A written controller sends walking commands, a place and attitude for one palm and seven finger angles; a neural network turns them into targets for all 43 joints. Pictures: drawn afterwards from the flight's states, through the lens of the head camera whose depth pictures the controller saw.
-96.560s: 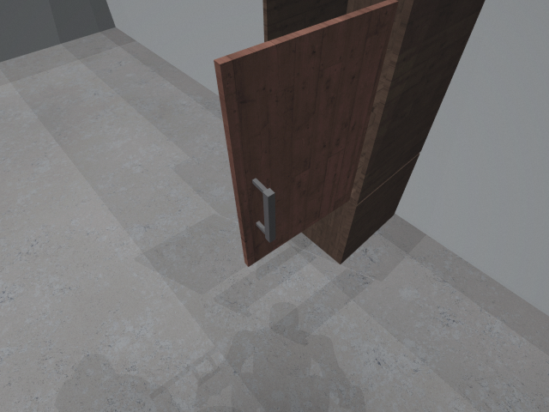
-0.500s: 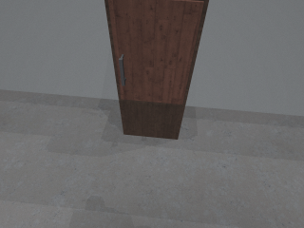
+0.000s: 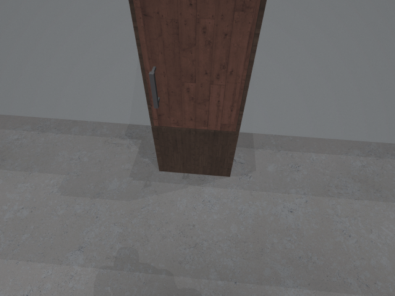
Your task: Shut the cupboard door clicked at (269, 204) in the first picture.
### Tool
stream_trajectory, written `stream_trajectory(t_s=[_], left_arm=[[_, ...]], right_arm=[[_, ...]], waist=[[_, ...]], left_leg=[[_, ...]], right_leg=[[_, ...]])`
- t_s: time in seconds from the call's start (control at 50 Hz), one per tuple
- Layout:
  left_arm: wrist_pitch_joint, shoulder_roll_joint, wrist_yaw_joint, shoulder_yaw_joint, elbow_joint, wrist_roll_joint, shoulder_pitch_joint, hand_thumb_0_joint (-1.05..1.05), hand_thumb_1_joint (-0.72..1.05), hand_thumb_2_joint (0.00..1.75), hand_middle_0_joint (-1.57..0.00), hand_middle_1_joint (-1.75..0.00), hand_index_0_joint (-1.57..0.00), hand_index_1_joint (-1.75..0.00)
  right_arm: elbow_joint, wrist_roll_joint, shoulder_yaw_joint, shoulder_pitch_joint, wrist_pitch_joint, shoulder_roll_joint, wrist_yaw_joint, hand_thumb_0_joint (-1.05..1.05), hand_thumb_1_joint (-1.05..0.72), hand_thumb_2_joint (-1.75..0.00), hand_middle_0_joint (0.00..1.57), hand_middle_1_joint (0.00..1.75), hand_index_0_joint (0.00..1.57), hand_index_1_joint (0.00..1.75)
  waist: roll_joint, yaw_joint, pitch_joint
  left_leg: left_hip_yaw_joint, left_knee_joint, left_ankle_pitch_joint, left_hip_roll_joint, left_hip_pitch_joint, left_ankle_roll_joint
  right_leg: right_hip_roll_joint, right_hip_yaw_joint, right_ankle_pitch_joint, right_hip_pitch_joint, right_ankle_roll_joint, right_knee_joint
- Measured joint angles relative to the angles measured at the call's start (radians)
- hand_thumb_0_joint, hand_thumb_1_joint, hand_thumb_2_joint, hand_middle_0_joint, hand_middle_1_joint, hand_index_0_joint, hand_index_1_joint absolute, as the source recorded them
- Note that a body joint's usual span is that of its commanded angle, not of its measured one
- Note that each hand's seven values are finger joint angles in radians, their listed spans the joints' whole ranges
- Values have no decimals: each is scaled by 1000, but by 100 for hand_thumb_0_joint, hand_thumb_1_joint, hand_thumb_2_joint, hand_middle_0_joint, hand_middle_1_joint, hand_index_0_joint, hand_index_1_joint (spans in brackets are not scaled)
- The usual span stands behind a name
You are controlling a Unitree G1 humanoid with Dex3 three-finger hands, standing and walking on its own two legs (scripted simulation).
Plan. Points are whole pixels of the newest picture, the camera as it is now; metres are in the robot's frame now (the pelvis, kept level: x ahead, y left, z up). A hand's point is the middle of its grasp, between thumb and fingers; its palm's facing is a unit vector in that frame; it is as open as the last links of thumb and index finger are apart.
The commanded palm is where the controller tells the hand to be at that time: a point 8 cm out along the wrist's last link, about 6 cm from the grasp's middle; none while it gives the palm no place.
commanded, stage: look to check the result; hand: left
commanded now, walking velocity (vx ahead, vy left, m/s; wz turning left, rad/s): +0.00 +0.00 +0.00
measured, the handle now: (155, 88) +0.89 +0.22 -0.11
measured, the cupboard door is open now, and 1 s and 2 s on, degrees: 0 0 0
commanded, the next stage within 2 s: stand and wait in 0.26 s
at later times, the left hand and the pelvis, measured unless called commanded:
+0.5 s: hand out of the picture +0.06 +0.20 -0.17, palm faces +0.00 -0.97 -0.26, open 7.4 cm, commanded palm none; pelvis +0.02 -0.01 +0.00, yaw +0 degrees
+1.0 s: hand out of the picture +0.09 +0.20 -0.16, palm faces +0.00 -0.96 -0.29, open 7.4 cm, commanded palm none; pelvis +0.04 -0.02 +0.00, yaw +0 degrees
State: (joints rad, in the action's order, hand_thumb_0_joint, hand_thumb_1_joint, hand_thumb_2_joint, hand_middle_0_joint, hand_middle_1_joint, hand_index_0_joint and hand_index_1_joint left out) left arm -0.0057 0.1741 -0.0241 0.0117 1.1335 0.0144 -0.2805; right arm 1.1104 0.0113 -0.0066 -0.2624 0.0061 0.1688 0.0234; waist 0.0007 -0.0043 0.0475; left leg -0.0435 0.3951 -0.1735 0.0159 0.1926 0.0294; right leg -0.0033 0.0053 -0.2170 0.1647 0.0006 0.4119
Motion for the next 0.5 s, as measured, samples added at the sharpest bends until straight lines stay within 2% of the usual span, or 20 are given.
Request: stream_trajectory(t_s=[0.5], left_arm=[[-10, 69, 11, 2, -8, -3, 87, 0, 90, 90, -20, -30, -20, -30]], right_arm=[[6, 1, 1, 88, -6, 78, -7, 1, -90, -90, 20, 29, 20, 30]], waist=[[2, 0, 4]], left_leg=[[9, -45, -4, -14, -50, -19]], right_leg=[[15, -7, -1, -54, -16, -54]])
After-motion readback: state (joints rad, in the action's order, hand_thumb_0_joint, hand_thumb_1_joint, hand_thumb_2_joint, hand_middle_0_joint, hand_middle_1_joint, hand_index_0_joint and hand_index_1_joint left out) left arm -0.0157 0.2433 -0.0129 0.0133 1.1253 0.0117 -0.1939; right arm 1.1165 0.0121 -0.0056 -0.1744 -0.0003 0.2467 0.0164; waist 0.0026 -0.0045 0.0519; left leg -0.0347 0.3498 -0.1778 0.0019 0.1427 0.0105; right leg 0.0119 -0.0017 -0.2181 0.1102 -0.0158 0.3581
